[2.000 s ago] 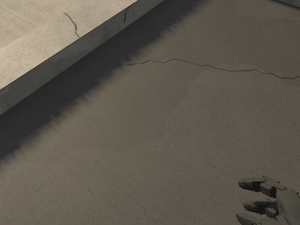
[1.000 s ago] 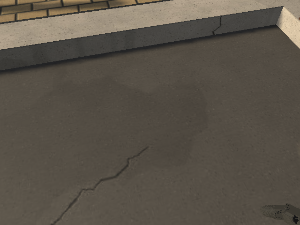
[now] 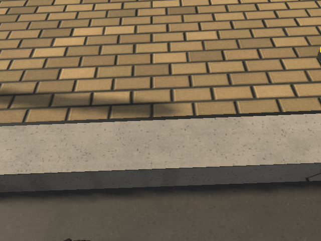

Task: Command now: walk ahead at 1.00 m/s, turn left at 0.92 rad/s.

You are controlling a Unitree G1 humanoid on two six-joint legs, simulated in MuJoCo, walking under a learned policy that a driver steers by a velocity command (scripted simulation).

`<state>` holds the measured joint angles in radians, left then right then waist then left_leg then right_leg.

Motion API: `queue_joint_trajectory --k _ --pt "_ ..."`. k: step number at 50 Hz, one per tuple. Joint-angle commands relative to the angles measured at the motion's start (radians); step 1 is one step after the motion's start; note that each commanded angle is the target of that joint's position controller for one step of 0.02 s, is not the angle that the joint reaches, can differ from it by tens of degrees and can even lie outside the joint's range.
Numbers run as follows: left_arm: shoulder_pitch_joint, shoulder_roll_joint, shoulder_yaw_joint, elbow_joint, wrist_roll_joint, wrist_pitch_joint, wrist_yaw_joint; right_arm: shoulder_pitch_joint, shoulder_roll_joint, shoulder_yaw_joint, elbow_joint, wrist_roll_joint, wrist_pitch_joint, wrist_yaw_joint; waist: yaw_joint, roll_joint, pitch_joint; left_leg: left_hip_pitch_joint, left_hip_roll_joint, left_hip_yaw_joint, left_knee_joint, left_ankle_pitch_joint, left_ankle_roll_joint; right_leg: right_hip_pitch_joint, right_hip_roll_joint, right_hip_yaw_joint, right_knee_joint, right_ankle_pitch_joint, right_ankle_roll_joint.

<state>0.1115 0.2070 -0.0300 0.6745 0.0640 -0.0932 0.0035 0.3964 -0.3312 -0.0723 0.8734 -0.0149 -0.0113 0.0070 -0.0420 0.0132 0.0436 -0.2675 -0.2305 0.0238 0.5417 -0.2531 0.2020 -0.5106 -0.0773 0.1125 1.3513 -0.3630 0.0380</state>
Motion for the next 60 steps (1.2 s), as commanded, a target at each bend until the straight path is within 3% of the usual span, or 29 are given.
queue_joint_trajectory --k 1,6,8,10,11,12,13,14,15,16,19,24,27,31,32,33,34,36,40,43,45,48,50,54,55,56,57,58,60 --pt "0.014 0.156 0.031 -0.088 0.011 0.032 -0.006 -0.062 -0.14 -0.03 -0.098 0.008 -0.062 -0.002 0.086 -0.109 0.066 -0.135 0.276 -0.453 -0.399 0.052 0.166 -0.07 -0.054 -0.06 -0.243 0.033 0.042" --pt "-0.171 0.114 0.011 -0.16 -0.04 0.026 -0.024 -0.014 -0.161 -0.053 -0.094 0.023 -0.074 0.02 -0.023 -0.001 0.022 -0.093 0.199 -0.365 -0.367 0.31 0.053 0.121 0.015 -0.117 -0.71 0.465 0.023" --pt "-0.183 0.134 0.019 -0.165 -0.032 0.016 -0.015 0.026 -0.167 -0.061 -0.081 0.022 -0.061 0.016 -0.048 0.014 0.006 0.037 0.203 -0.373 -0.249 0.541 0.004 0.137 0.064 -0.121 -0.816 0.461 0.005" --pt "-0.084 0.191 0.041 -0.137 -0.02 -0.001 0.012 0.034 -0.188 -0.068 -0.078 0.019 -0.056 0.003 -0.011 0.033 -0.079 0.142 0.18 -0.389 -0.028 0.796 -0.071 0.256 0.128 -0.109 -0.896 0.411 -0.012" --pt "0.055 0.221 0.056 -0.098 -0.019 -0.014 0.022 -0.008 -0.202 -0.07 -0.088 0.023 -0.058 -0.001 0.072 0.045 -0.148 0.136 0.165 -0.375 0.147 0.792 -0.105 0.39 0.104 -0.103 -0.945 0.493 -0.028" --pt "0.239 0.271 0.074 -0.049 -0.005 -0.029 0.028 -0.05 -0.148 -0.056 -0.112 0.033 -0.066 -0.003 0.157 0.036 -0.241 0.029 0.135 -0.343 0.379 0.603 -0.134 0.599 -0.006 -0.042 -0.912 0.572 -0.056" --pt "0.368 0.319 0.081 -0.021 0.014 -0.033 0.03 -0.02 -0.001 -0.017 -0.147 0.029 -0.066 -0.015 0.152 -0.18 -0.353 -0.182 0.061 -0.212 0.679 -0.334 -0.142 0.84 -0.311 0.167 -0.774 1.084 -0.08" --pt "0.339 0.375 0.109 -0.021 0.005 -0.018 0.013 0.142 -0.041 -0.012 -0.187 0.066 -0.054 -0.033 0.065 -0.391 -0.6 -0.345 0.038 -0.168 0.935 -0.41 -0.164 1.012 -0.508 0.548 -0.774 1.204 -0.275" --pt "0.223 0.266 0.099 -0.071 -0.011 -0.004 0.012 0.094 -0.103 -0.017 -0.136 0.018 -0.035 -0.037 0.071 -0.185 -0.553 -0.358 0.137 -0.165 0.912 -0.259 -0.162 0.881 -0.406 0.461 -0.834 0.98 -0.265" --pt "0.167 0.163 0.068 -0.064 -0.018 -0.002 0.009 -0.02 -0.105 -0.018 -0.142 0.006 -0.028 -0.025 0.087 -0.135 -0.382 -0.379 0.152 -0.137 0.84 -0.193 -0.181 0.74 -0.311 0.288 -0.869 0.938 -0.23" --pt "0.203 0.159 0.064 0.019 -0.038 0.002 0.014 -0.127 -0.043 -0.003 -0.178 -0.025 0.003 0.017 0.074 -0.129 -0.17 -0.351 0.188 -0.132 0.686 -0.193 -0.214 0.489 -0.206 0.1 -0.951 1.018 -0.207" --pt "0.132 0.198 0.082 0.049 -0.04 0.001 -0.002 -0.134 0.005 0.031 -0.196 -0.024 0.012 0.034 -0.007 -0.142 -0.178 -0.17 0.192 -0.08 0.356 -0.039 -0.205 0.309 -0.171 -0.058 -1.017 1.009 -0.205" --pt "0.135 0.199 0.086 0.066 -0.048 0.011 -0.013 -0.19 -0.007 0.042 -0.197 -0.018 0.021 0.031 0.006 -0.182 -0.155 -0.027 0.198 -0.049 0.172 0.092 -0.195 0.245 -0.138 -0.115 -1.024 0.856 -0.167" --pt "0.191 0.189 0.086 0.088 -0.055 0.038 -0.012 -0.207 -0.023 0.045 -0.187 -0.032 -0.007 0.02 0.013 -0.083 -0.129 0.146 0.206 -0.062 -0.089 0.24 -0.154 0.208 -0.087 -0.136 -0.864 0.533 -0.105" --pt "0.26 0.158 0.078 0.086 -0.043 0.044 -0.012 -0.207 -0.063 0.043 -0.199 -0.04 -0.021 0.016 0.037 0.053 -0.157 0.232 0.366 -0.215 -0.121 0.593 -0.126 0.152 -0.029 -0.177 -0.75 0.26 -0.058" --pt "0.36 0.099 0.059 0.084 -0.047 0.063 -0.007 -0.213 -0.082 0.047 -0.224 -0.028 -0.019 0.006 0.073 0.203 -0.217 0.252 0.595 -0.42 -0.129 0.939 0.006 0.122 0.056 -0.189 -0.599 -0.221 -0.025" --pt "0.36 0.128 0.061 0.113 -0.06 0.098 0.008 -0.197 -0.051 0.048 -0.205 0.003 -0.007 -0.011 0.035 0.171 -0.261 0.189 0.586 -0.417 -0.157 0.766 0.084 0.184 0.052 -0.12 -0.566 -0.273 -0.027" --pt "0.282 0.149 0.066 0.106 -0.058 0.121 0.016 -0.285 -0.014 0.062 -0.198 -0.009 0.008 -0.023 0.068 0.138 -0.13 0.071 0.482 -0.354 -0.226 0.463 0.027 0.183 0.05 -0.1 -0.609 -0.203 -0.029" --pt "0.296 0.117 0.058 0.149 -0.049 0.127 0.021 -0.307 -0.002 0.062 -0.173 -0.008 0.005 -0.032 0.093 0.112 -0.136 0.027 0.392 -0.253 -0.215 0.373 -0.037 0.314 0.076 -0.123 -0.751 -0.027 -0.021" --pt "0.254 0.106 0.046 0.157 -0.035 0.113 0.026 -0.303 0.021 0.062 -0.155 0.005 0.004 -0.029 0.085 0.062 -0.113 -0.053 0.339 -0.249 -0.206 0.043 -0.117 0.418 0.021 -0.067 -0.958 0.182 -0.033" --pt "0.225 0.177 0.064 0.161 -0.027 0.105 0.015 -0.264 0.016 0.054 -0.135 0.002 0.019 -0.018 0.053 -0.041 -0.014 -0.076 0.235 -0.182 -0.213 -0.264 -0.148 0.244 0.004 -0.015 -1.017 -0.242 -0.066" --pt "0.221 0.195 0.082 0.147 -0.032 0.095 0.003 -0.318 0.006 0.036 -0.154 -0.007 0.008 0.004 0.086 -0.18 0.048 -0.151 0.163 -0.061 0.006 -0.191 -0.153 0.229 -0.089 0.153 -1.189 -0.46 -0.142" --pt "0.179 0.209 0.101 0.139 -0.042 0.075 0.005 -0.318 0.018 0.034 -0.163 -0.021 -0.021 0.015 0.072 -0.174 0.044 -0.17 0.205 -0.008 0.118 -0.029 -0.15 0.26 -0.201 0.241 -1.26 -0.382 -0.201" --pt "0.079 0.173 0.105 0.11 -0.056 0.051 -0.007 -0.143 0.043 0.029 -0.093 -0.019 -0.057 0.016 -0.017 -0.116 0.018 0.151 0.17 0.034 -0.115 -0.064 -0.109 0.158 -0.075 0.049 -1.126 -0.198 -0.175" --pt "0.057 0.142 0.099 0.099 -0.052 0.045 -0.005 -0.049 0.013 0.019 -0.062 -0.021 -0.066 0.007 -0.053 -0.058 0.007 0.278 0.219 -0.043 -0.164 -0.077 -0.094 0.077 -0.029 -0.012 -0.992 -0.121 -0.163" --pt "0.02 0.074 0.078 0.053 -0.06 0.033 -0.012 0.056 -0.081 -0.006 -0.043 -0.029 -0.074 -0.005 -0.092 0.156 -0.021 0.416 0.414 -0.393 -0.336 -0.315 -0.023 -0.113 0.077 -0.135 -0.7 -0.031 -0.12" --pt "0.025 0.094 0.081 0.027 -0.045 0.03 -0.012 0.138 -0.146 -0.03 -0.021 -0.023 -0.063 -0.004 -0.097 0.264 -0.02 0.451 0.557 -0.686 -0.414 -0.433 0.062 -0.278 0.113 -0.148 -0.491 -0.118 -0.126" --pt "0.017 0.124 0.092 0.037 -0.038 0.036 -0.01 0.08 -0.101 -0.02 -0.038 -0.035 -0.065 -0.004 -0.063 0.12 0.023 0.413 0.58 -0.664 -0.391 -0.474 0.073 -0.353 0.063 -0.07 -0.301 -0.087 -0.138" --pt "0.037 0.101 0.088 0.044 -0.047 0.033 -0.03 -0.019 -0.059 -0.007 -0.076 -0.036 -0.078 -0.005 -0.013 0.056 0.002 0.328 0.519 -0.481 -0.404 -0.39 0.007 -0.348 0.032 -0.018 -0.179 0.043 -0.138"
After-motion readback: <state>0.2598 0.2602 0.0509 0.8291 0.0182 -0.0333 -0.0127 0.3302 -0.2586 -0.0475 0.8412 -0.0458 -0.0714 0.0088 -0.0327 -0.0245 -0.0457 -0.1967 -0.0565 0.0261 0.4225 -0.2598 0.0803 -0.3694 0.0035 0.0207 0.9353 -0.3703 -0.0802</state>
